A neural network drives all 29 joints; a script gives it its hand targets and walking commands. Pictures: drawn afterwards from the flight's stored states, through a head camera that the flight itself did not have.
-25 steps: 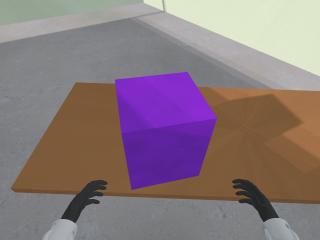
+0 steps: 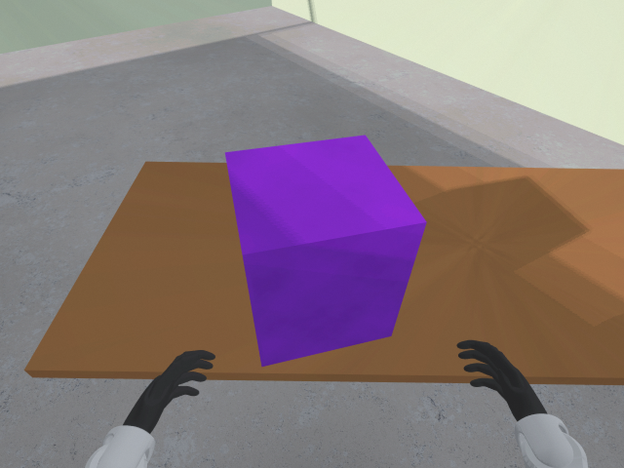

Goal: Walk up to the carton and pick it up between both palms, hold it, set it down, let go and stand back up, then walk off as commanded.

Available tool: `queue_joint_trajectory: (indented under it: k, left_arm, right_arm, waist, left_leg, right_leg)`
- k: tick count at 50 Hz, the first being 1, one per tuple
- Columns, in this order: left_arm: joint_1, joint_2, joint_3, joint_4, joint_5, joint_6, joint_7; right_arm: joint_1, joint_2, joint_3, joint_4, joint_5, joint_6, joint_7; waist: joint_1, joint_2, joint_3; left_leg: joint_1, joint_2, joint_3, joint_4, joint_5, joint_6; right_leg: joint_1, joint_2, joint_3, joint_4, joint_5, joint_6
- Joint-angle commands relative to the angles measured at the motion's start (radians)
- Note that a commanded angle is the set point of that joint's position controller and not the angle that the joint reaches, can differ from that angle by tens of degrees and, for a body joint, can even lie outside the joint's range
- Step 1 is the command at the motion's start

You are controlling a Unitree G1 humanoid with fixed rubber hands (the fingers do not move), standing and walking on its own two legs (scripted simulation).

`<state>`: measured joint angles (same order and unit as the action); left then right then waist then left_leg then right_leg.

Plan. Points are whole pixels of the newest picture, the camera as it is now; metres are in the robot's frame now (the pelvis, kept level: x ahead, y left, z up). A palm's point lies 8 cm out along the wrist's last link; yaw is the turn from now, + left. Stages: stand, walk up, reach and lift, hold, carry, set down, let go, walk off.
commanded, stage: stand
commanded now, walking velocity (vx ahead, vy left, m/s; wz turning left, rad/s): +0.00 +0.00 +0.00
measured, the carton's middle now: (313, 250) +0.41 +0.01 +0.06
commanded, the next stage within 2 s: walk off in 0.78 s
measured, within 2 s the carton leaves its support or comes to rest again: neither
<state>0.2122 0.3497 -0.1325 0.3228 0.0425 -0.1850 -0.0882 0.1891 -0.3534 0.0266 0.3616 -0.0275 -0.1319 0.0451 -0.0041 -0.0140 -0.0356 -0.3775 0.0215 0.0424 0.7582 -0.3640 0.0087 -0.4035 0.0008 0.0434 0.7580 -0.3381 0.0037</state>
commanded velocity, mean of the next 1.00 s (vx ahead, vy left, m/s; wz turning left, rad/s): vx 0.00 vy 0.00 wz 0.00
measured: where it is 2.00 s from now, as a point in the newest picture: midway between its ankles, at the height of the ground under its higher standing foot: outside the picture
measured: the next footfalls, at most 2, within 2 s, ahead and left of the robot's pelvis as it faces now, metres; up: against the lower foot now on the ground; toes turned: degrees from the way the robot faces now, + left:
right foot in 1.44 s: -0.08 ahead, -0.10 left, +0.00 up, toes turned -7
left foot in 1.86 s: -0.18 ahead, +0.12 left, +0.00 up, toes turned -3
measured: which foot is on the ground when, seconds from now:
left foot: down 0.00-1.00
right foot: down 0.00-1.00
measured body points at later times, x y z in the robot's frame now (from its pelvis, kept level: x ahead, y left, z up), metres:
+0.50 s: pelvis -0.01 -0.01 +0.00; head -0.02 -0.01 +0.45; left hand +0.22 +0.20 +0.00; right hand +0.22 -0.25 +0.00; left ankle +0.03 +0.12 -0.71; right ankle +0.04 -0.13 -0.71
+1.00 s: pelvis -0.01 -0.01 +0.00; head -0.02 -0.01 +0.45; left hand +0.22 +0.20 +0.00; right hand +0.22 -0.25 +0.00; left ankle +0.03 +0.12 -0.71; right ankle +0.04 -0.13 -0.71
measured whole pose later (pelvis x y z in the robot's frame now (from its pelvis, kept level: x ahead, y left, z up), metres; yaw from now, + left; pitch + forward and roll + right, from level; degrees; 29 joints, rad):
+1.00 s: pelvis -0.01 -0.01 +0.00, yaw -1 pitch -1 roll +1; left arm 0.19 0.36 -0.11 0.34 0.04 -0.17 -0.09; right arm 0.16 -0.36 0.05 0.35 -0.02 -0.14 0.05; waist 0.00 0.00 -0.02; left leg -0.39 0.03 0.06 0.76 -0.36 0.00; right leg -0.43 0.01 0.06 0.78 -0.34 -0.01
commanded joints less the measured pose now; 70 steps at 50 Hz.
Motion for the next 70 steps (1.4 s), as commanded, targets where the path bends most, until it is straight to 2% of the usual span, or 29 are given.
queue_joint_trajectory:
  k: [1, 4, 10, 15, 16, 18, 20, 23, 24, 26, 31, 35, 38, 40, 42, 48, 49, 52, 54, 57, 58, 59, 60, 61, 64, 66, 68, 69, 70]
  left_arm:
    - [-0.075, 0.274, 0.228, 0.083, 0.021, 0.087, 0.086]
    - [-0.063, 0.293, 0.233, 0.086, 0.014, 0.085, 0.089]
    - [-0.115, 0.269, 0.22, 0.084, 0.008, 0.094, 0.08]
    - [-0.13, 0.292, 0.229, 0.075, 0.021, 0.092, 0.09]
    - [-0.077, 0.259, 0.221, 0.083, 0.009, 0.09, 0.089]
    - [-0.078, 0.262, 0.226, 0.083, 0.016, 0.086, 0.087]
    - [-0.08, 0.281, 0.221, 0.09, 0.009, 0.092, 0.086]
    - [-0.08, 0.28, 0.221, 0.095, 0.008, 0.09, 0.086]
    - [-0.065, 0.308, 0.232, 0.083, 0.012, 0.095, 0.085]
    - [-0.091, 0.267, 0.215, 0.076, 0.011, 0.086, 0.082]
    - [-0.073, 0.277, 0.231, 0.091, 0.017, 0.093, 0.083]
    - [-0.102, 0.282, 0.22, 0.091, 0.012, 0.097, 0.087]
    - [-0.106, 0.253, 0.215, 0.086, 0.003, 0.094, 0.079]
    - [-0.06, 0.252, 0.211, 0.1, -0.005, 0.094, 0.083]
    - [-0.047, 0.279, 0.229, 0.113, 0.006, 0.093, 0.083]
    - [-0.111, 0.262, 0.218, 0.09, 0.003, 0.096, 0.077]
    - [-0.013, 0.381, 0.254, 0.136, -0.051, 0.149, 0.079]
    - [0.076, 0.379, 0.265, 0.112, -0.043, 0.152, 0.087]
    - [0.049, 0.374, 0.261, 0.097, -0.039, 0.17, 0.085]
    - [-0.014, 0.381, 0.256, 0.071, -0.037, 0.19, 0.085]
    - [-0.054, 0.335, 0.252, 0.037, -0.038, 0.197, 0.08]
    - [-0.047, 0.297, 0.239, 0.052, -0.046, 0.207, 0.081]
    - [-0.011, 0.306, 0.248, 0.04, -0.039, 0.213, 0.093]
    - [0.035, 0.304, 0.249, 0.05, -0.032, 0.215, 0.083]
    - [0.135, 0.282, 0.259, 0.076, -0.043, 0.223, 0.086]
    - [0.071, 0.266, 0.258, 0.087, -0.04, 0.228, 0.074]
    - [0.041, 0.238, 0.258, 0.107, -0.043, 0.232, 0.068]
    - [0.097, 0.237, 0.285, 0.142, -0.032, 0.232, 0.059]
    - [0.134, 0.232, 0.312, 0.169, -0.029, 0.227, 0.066]
  right_arm:
    - [-0.015, -0.225, -0.13, 0.029, -0.018, 0.065, -0.045]
    - [0.038, -0.214, -0.131, 0.062, -0.007, 0.065, -0.043]
    - [-0.005, -0.234, -0.137, 0.056, -0.016, 0.076, -0.049]
    - [0.018, -0.224, -0.136, 0.054, -0.019, 0.07, -0.056]
    - [0.009, -0.243, -0.127, 0.077, -0.025, 0.076, -0.055]
    - [-0.007, -0.227, -0.13, 0.058, -0.022, 0.078, -0.063]
    - [-0.007, -0.217, -0.133, 0.037, -0.017, 0.068, -0.054]
    - [-0.032, -0.226, -0.137, 0.054, -0.024, 0.075, -0.05]
    - [0.001, -0.262, -0.148, 0.045, -0.01, 0.077, -0.055]
    - [-0.014, -0.224, -0.131, 0.047, -0.021, 0.064, -0.048]
    - [-0.086, -0.248, -0.14, 0.031, -0.019, 0.07, -0.043]
    - [-0.034, -0.238, -0.135, 0.044, -0.011, 0.069, -0.05]
    - [-0.041, -0.264, -0.143, 0.047, -0.028, 0.065, -0.053]
    - [-0.052, -0.272, -0.151, 0.037, -0.029, 0.066, -0.056]
    - [-0.074, -0.244, -0.138, 0.036, -0.01, 0.07, -0.052]
    - [-0.035, -0.253, -0.132, 0.051, -0.014, 0.069, -0.048]
    - [-0.048, -0.376, -0.2, 0.131, -0.004, 0.113, -0.047]
    - [0.023, -0.326, -0.183, 0.1, 0.003, 0.12, -0.045]
    - [0.028, -0.298, -0.172, 0.094, 0.0, 0.123, -0.043]
    - [0.056, -0.324, -0.189, 0.102, 0.012, 0.146, -0.041]
    - [0.049, -0.327, -0.191, 0.108, 0.002, 0.147, -0.038]
    - [0.013, -0.361, -0.201, 0.102, -0.01, 0.151, -0.034]
    - [-0.071, -0.415, -0.216, 0.069, -0.017, 0.147, -0.045]
    - [-0.082, -0.405, -0.199, 0.038, -0.018, 0.133, -0.054]
    - [-0.183, -0.337, -0.168, 0.021, -0.018, 0.131, -0.052]
    - [-0.139, -0.306, -0.158, 0.031, -0.02, 0.123, -0.061]
    - [-0.048, -0.31, -0.158, 0.067, -0.034, 0.142, -0.062]
    - [-0.04, -0.303, -0.157, 0.086, -0.028, 0.149, -0.068]
    - [0.004, -0.289, -0.158, 0.119, -0.028, 0.163, -0.078]
  waist:
    - [-0.012, 0.052, 0.198]
    - [-0.013, -0.087, 0.103]
    - [-0.023, 0.02, 0.081]
    - [-0.03, -0.033, 0.152]
    - [0.011, 0.019, 0.14]
    - [0.016, 0.006, 0.204]
    - [-0.024, 0.001, 0.116]
    - [0.006, -0.024, 0.115]
    - [-0.016, -0.029, 0.009]
    - [-0.014, 0.036, 0.054]
    - [0.034, 0.043, 0.113]
    - [-0.028, -0.022, 0.167]
    - [-0.007, 0.063, 0.096]
    - [0.004, -0.029, 0.087]
    - [0.008, 0.043, 0.09]
    - [-0.004, 0.008, 0.143]
    - [0.021, -0.109, 0.222]
    - [0.04, -0.196, 0.066]
    - [0.022, -0.158, 0.023]
    - [-0.011, -0.117, -0.011]
    - [-0.033, -0.009, 0.013]
    - [-0.035, 0.206, -0.017]
    - [-0.02, 0.287, 0.038]
    - [-0.008, 0.185, 0.034]
    - [0.049, 0.173, 0.009]
    - [0.022, 0.122, 0.016]
    - [0.005, 0.23, 0.009]
    - [0.03, 0.217, -0.021]
    - [0.035, 0.19, -0.012]
  left_leg:
    - [-0.111, 0.055, -0.106, -0.198, -0.223, 0.055]
    - [-0.042, 0.035, -0.075, -0.126, -0.152, 0.054]
    - [-0.032, 0.061, -0.103, -0.176, -0.237, 0.056]
    - [-0.087, 0.055, -0.111, -0.186, -0.235, 0.064]
    - [-0.076, 0.07, -0.109, -0.212, -0.253, 0.077]
    - [-0.094, 0.079, -0.136, -0.221, -0.273, 0.076]
    - [-0.068, 0.063, -0.104, -0.187, -0.235, 0.055]
    - [-0.076, 0.061, -0.09, -0.178, -0.203, 0.054]
    - [-0.017, 0.059, -0.091, -0.149, -0.201, 0.041]
    - [-0.007, 0.048, -0.087, -0.142, -0.16, 0.055]
    - [-0.093, 0.087, -0.117, -0.225, -0.317, 0.053]
    - [-0.043, 0.064, -0.083, -0.156, -0.194, 0.05]
    - [-0.057, 0.084, -0.116, -0.234, -0.298, 0.058]
    - [-0.059, 0.091, -0.138, -0.207, -0.26, 0.054]
    - [-0.054, 0.091, -0.113, -0.204, -0.258, 0.054]
    - [-0.067, 0.069, -0.099, -0.193, -0.25, 0.046]
    - [-0.064, 0.06, -0.027, -0.158, 0.126, 0.043]
    - [-0.019, -0.017, 0.045, 0.05, 0.105, 0.027]
    - [0.018, -0.039, 0.043, 0.027, 0.098, 0.031]
    - [0.063, -0.045, -0.011, 0.038, -0.053, 0.054]
    - [0.05, 0.03, -0.079, -0.1, -0.037, 0.089]
    - [-0.009, 0.21, -0.254, -0.365, 0.036, 0.162]
    - [-0.11, 0.357, -0.38, -0.409, 0.279, 0.269]
    - [-0.181, 0.396, -0.378, -0.415, 0.295, 0.304]
    - [-0.158, 0.334, -0.267, -0.38, 0.256, 0.276]
    - [-0.015, 0.269, -0.227, -0.308, 0.179, 0.225]
    - [0.023, 0.221, -0.173, -0.253, 0.052, 0.18]
    - [-0.001, 0.206, -0.139, -0.22, -0.018, 0.151]
    - [-0.062, 0.183, -0.126, -0.075, 0.029, 0.125]
  right_leg:
    - [-0.11, -0.05, 0.138, -0.213, -0.278, -0.086]
    - [-0.082, -0.065, 0.158, -0.235, -0.262, -0.096]
    - [-0.125, -0.044, 0.115, -0.218, -0.245, -0.07]
    - [-0.128, -0.046, 0.137, -0.226, -0.291, -0.077]
    - [-0.123, -0.056, 0.12, -0.22, -0.232, -0.073]
    - [-0.162, -0.033, 0.118, -0.211, -0.282, -0.083]
    - [-0.109, -0.036, 0.138, -0.208, -0.267, -0.076]
    - [-0.084, -0.051, 0.125, -0.216, -0.249, -0.082]
    - [-0.064, -0.043, 0.134, -0.21, -0.258, -0.079]
    - [-0.094, -0.052, 0.142, -0.196, -0.222, -0.084]
    - [-0.089, -0.021, 0.095, -0.183, -0.251, -0.078]
    - [-0.164, -0.058, 0.172, -0.242, -0.233, -0.086]
    - [-0.109, -0.031, 0.11, -0.165, -0.248, -0.076]
    - [-0.107, -0.03, 0.115, -0.173, -0.208, -0.072]
    - [-0.106, -0.04, 0.126, -0.203, -0.197, -0.072]
    - [-0.144, -0.044, 0.151, -0.203, -0.265, -0.075]
    - [-0.15, -0.056, 0.123, -0.252, 0.266, -0.078]
    - [-0.058, -0.11, 0.206, -0.227, 0.48, -0.157]
    - [-0.04, -0.15, 0.288, -0.223, 0.497, -0.185]
    - [-0.188, -0.132, 0.281, -0.207, 0.206, -0.181]
    - [-0.213, -0.054, 0.204, -0.105, 0.121, -0.136]
    - [-0.193, 0.085, 0.013, 0.174, -0.066, -0.058]
    - [-0.19, 0.08, -0.052, 0.404, -0.234, -0.029]
    - [-0.145, 0.067, -0.009, 0.502, -0.225, -0.027]
    - [-0.113, 0.085, -0.027, 0.525, -0.142, -0.024]
    - [-0.126, 0.019, -0.031, 0.296, -0.116, -0.014]
    - [-0.058, -0.023, -0.006, 0.0, -0.143, -0.024]
    - [0.077, -0.021, -0.031, -0.138, -0.12, -0.051]
    - [0.198, -0.038, 0.068, -0.281, -0.152, -0.08]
